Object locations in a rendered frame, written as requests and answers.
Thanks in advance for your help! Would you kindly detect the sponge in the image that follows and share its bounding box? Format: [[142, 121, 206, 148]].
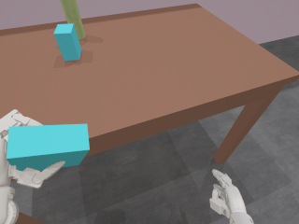
[[7, 123, 90, 171]]

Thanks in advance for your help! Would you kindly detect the table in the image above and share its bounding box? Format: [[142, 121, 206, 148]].
[[0, 3, 299, 224]]

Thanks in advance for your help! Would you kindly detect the right robot hand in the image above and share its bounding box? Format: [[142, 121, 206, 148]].
[[209, 169, 247, 218]]

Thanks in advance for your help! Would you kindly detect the robot left forearm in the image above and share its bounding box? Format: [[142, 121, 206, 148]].
[[0, 186, 20, 224]]

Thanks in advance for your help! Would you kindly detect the left robot hand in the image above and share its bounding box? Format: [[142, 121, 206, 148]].
[[0, 109, 65, 189]]

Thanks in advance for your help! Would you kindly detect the robot right forearm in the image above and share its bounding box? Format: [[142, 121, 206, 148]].
[[229, 212, 254, 224]]

